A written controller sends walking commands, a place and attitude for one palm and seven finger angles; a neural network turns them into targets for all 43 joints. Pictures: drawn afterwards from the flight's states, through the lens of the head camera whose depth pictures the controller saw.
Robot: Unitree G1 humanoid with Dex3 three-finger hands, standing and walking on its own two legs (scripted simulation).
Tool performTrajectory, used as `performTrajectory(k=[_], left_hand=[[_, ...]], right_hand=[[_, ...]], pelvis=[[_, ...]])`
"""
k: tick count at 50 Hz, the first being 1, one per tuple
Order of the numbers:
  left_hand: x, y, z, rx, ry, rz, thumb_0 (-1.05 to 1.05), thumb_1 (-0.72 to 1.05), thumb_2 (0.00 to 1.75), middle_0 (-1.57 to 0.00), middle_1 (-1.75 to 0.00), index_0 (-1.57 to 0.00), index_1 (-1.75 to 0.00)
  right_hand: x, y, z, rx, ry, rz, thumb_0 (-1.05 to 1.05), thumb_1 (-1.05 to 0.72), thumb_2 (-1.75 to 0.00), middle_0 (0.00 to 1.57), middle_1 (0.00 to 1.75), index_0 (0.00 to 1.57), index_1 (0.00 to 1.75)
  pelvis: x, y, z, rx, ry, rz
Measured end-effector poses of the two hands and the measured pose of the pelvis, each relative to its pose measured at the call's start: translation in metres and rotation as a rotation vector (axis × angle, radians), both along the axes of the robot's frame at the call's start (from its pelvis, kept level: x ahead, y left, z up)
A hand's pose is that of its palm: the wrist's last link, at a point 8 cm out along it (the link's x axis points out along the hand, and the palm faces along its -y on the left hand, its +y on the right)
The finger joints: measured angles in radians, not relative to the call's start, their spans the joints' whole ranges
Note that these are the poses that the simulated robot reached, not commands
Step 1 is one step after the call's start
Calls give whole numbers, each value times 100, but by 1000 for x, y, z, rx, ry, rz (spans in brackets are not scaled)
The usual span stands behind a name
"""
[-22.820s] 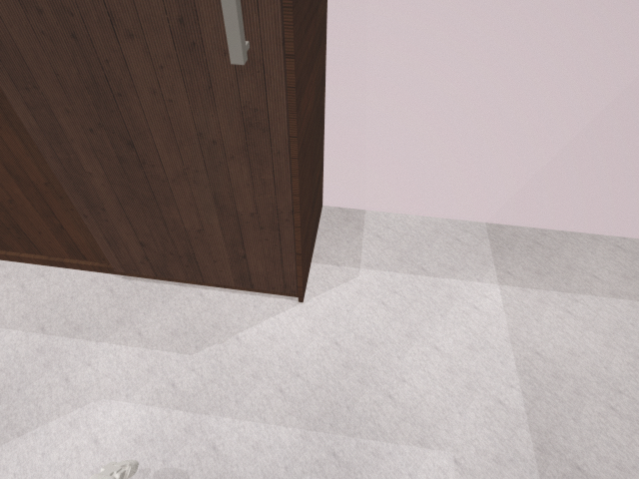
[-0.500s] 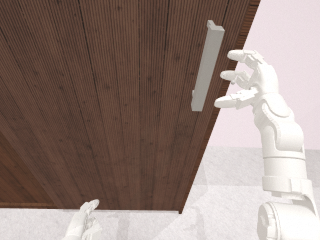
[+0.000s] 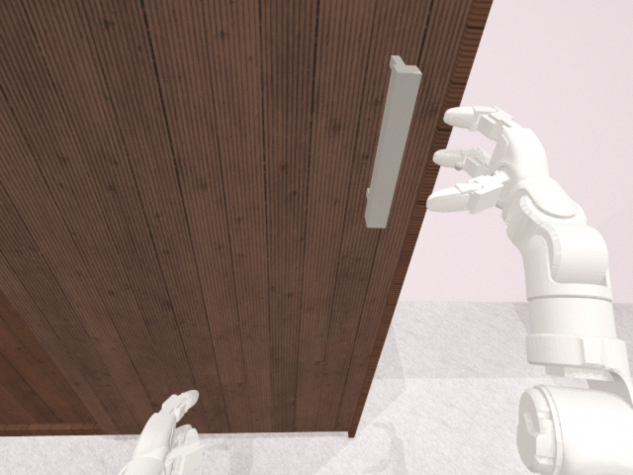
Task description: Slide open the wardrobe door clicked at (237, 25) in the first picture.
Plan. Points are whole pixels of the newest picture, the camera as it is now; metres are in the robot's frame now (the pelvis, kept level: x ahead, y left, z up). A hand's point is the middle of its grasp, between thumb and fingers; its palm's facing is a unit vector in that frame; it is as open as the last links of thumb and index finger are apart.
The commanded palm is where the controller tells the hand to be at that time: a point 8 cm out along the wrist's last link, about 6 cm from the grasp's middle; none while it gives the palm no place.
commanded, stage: move the hooked fingers beside the handle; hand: right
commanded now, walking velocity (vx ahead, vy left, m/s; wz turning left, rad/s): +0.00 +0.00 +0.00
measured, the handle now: (385, 146) +0.45 -0.06 +0.25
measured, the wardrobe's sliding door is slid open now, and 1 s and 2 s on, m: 0.00 0.00 0.00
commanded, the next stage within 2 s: feel for the door with the fingertips in 0.28 s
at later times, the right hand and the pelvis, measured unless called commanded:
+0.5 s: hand (443, 187) +0.39 -0.13 +0.23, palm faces -0.07 +1.00 +0.01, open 14.0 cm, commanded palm +0.36 -0.17 +0.25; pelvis +0.00 -0.01 +0.00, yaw +1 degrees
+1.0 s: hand (431, 167) +0.39 -0.11 +0.26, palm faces -0.02 +1.00 -0.01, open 14.0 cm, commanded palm +0.37 -0.16 +0.25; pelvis +0.00 +0.00 +0.00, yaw +0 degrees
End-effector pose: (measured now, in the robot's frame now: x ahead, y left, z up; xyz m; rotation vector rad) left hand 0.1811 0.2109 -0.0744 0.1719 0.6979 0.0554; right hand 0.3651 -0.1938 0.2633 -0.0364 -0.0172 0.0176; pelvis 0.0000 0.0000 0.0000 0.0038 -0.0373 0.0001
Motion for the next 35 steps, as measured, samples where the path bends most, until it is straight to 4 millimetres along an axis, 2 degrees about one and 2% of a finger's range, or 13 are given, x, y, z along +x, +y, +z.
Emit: performTrajectory(k=[3, 6, 8, 11, 14, 17, 20, 24, 26, 30, 35], left_hand=[[-2, 0, -3, 0, 11, -2, 1, 91, 90, -20, -30, -20, -30], [-6, 0, -4, 10, 19, -3, 1, 91, 90, -20, -30, -20, -30], [-8, 0, -4, 18, 19, -3, 1, 91, 90, -20, -30, -20, -30], [-9, 0, -4, 26, 22, 1, 1, 91, 90, -20, -30, -20, -30], [-10, 1, -6, 26, 33, 10, 1, 91, 90, -20, -30, -20, -30], [-12, 2, -8, 17, 50, 23, 1, 91, 90, -20, -30, -20, -30], [-16, 5, -11, 9, 60, 31, 1, 91, 90, -20, -30, -20, -30], [-19, 6, -13, 13, 65, 28, 1, 91, 90, -20, -30, -20, -30], [-18, 5, -11, 18, 59, 25, 1, 91, 90, -20, -30, -20, -30], [-12, 3, -7, 19, 39, 18, 1, 91, 90, -20, -30, -20, -30], [-2, -2, -4, 6, 22, 4, 1, 91, 90, -20, -30, -20, -30]], right_hand=[[2, -4, -23, 7, 95, 0, -1, 50, -30, 30, 120, 30, 120], [0, -2, -34, 22, 73, 13, -1, 50, -30, 30, 120, 30, 120], [-2, 2, -28, 29, -2, 23, -1, 50, -30, 30, 120, 30, 120], [-4, 6, -7, 26, -109, 30, -1, 50, -30, 30, 120, 30, 120], [3, 4, 9, 15, -115, 23, -1, 50, -30, 30, 120, 30, 120], [13, -2, 5, 10, -14, 11, -1, 50, -29, 30, 120, 30, 120], [17, -4, -16, 8, 81, 11, -1, 50, -30, 30, 120, 30, 120], [9, 4, -34, 38, 48, 42, -1, 49, -30, 30, 120, 30, 120], [2, 10, -32, 51, -22, 54, -1, 49, -30, 30, 120, 30, 120], [-7, 18, -13, 45, -123, 51, -1, 50, -30, 30, 120, 30, 120], [-4, 19, -4, 5, -53, 30, -1, 50, -29, 30, 120, 30, 120]], pelvis=[[-2, -1, 0, -2, 8, -2], [-4, -1, 0, -3, 10, -1], [-3, -1, 0, -3, 9, 1], [-1, -2, 0, -1, 6, 2], [2, -2, 0, 2, 6, -1], [3, -4, 0, 2, 12, 0], [2, -5, 0, 1, 21, 3], [2, -6, 0, -1, 22, 8], [3, -5, 0, -2, 17, 11], [5, -4, -1, 2, 5, 11], [3, -4, -1, 3, -6, 2]])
